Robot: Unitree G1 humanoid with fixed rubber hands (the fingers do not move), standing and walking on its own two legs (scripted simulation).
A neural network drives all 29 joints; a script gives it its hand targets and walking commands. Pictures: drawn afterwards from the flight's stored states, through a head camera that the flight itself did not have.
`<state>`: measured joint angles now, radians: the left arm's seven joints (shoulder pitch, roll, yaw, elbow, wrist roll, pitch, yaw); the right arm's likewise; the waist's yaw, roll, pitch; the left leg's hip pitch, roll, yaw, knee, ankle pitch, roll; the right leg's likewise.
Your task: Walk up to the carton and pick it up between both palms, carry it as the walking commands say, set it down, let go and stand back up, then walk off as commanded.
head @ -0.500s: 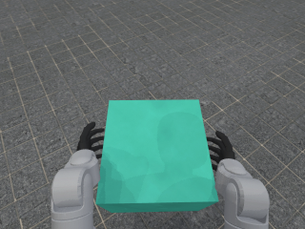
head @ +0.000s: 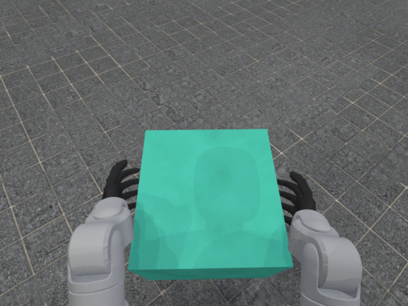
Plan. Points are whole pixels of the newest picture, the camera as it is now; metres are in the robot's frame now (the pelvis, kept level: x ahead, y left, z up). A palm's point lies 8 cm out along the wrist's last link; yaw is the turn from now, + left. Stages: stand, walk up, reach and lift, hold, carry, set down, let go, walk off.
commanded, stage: carry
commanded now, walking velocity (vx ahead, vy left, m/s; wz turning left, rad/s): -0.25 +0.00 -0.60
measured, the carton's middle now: (207, 206) +0.32 +0.01 +0.01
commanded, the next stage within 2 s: none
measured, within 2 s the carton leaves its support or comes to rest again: neither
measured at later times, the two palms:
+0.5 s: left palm (124, 222) +0.25 +0.14 +0.08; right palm (328, 271) +0.19 -0.16 +0.09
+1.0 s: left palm out of the picture +0.10 +0.05 +0.07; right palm out of the picture -0.04 -0.23 +0.06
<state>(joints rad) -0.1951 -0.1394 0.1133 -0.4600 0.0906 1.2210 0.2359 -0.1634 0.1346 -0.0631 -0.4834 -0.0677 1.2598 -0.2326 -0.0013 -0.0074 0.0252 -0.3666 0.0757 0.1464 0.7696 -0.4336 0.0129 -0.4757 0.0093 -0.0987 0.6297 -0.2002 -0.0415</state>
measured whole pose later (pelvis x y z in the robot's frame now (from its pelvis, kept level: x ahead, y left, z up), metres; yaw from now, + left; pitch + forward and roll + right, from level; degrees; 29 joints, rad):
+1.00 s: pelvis -0.23 +0.03 +0.00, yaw -25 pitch +2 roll +3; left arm -0.21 -0.14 0.13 -0.43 0.09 1.20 0.23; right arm -0.21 0.14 -0.07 -0.46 -0.07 1.28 -0.25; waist 0.00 -0.01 0.11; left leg -0.53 -0.02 0.14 1.05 -0.49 0.01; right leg -0.58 0.00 0.05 0.62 -0.08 -0.02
